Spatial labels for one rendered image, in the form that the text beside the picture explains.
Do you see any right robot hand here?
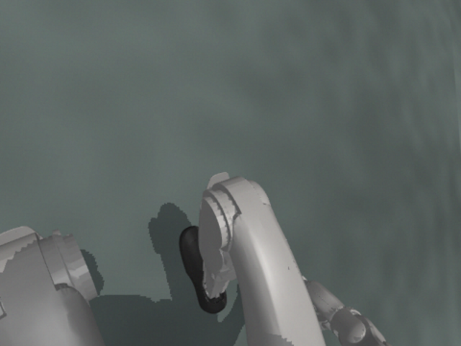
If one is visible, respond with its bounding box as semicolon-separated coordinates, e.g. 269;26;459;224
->
302;275;345;331

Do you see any right robot foot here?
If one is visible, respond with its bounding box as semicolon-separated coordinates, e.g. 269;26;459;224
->
179;226;227;314

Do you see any right robot arm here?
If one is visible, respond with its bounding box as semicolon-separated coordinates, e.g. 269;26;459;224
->
330;307;392;346

